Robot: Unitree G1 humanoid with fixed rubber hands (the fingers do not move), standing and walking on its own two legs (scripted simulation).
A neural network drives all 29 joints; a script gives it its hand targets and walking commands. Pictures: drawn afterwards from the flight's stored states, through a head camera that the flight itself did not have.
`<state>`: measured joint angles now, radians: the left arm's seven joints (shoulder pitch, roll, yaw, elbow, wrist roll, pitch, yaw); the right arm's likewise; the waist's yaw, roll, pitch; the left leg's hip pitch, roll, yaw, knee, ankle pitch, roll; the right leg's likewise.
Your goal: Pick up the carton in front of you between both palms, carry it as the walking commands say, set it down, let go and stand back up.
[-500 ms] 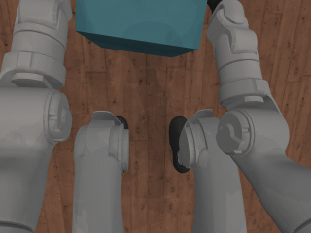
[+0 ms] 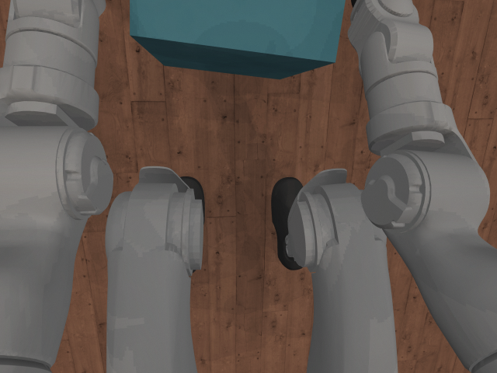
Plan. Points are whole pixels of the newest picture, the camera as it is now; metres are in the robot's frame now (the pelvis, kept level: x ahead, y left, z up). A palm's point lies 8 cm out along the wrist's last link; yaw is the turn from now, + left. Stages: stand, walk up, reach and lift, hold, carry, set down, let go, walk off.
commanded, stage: set down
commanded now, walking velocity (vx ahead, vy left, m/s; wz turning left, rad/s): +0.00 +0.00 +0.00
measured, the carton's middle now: out of the picture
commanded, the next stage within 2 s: let go in 1.64 s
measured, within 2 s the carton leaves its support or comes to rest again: neither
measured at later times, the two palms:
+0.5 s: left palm out of the picture +0.54 +0.23 -0.19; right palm out of the picture +0.54 -0.13 -0.18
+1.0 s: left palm out of the picture +0.57 +0.25 -0.03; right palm out of the picture +0.55 -0.13 -0.03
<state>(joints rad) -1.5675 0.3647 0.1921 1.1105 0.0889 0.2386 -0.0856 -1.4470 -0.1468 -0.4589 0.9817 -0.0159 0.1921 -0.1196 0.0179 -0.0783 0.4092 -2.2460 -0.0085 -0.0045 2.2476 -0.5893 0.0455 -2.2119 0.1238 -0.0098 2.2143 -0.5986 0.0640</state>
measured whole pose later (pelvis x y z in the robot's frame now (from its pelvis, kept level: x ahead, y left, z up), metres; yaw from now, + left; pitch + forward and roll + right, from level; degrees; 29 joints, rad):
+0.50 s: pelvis +0.00 +0.00 +0.00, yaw +0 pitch +31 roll -4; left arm -1.58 0.49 0.11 1.23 -0.05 0.10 -0.01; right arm -1.49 -0.22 -0.32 1.10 0.10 0.10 -0.15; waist 0.00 -0.06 0.52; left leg -2.20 -0.02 -0.02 2.26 -0.59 0.04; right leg -2.16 0.11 -0.02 2.23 -0.61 0.07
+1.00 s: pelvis +0.01 +0.00 +0.08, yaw +1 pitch +41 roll -4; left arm -1.48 0.51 0.11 1.14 -0.08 0.17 -0.04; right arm -1.32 -0.15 -0.31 0.89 0.09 0.18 -0.21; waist -0.04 -0.03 0.16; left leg -2.14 -0.04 -0.03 1.97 -0.55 0.02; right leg -2.09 0.09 -0.01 1.94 -0.57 0.04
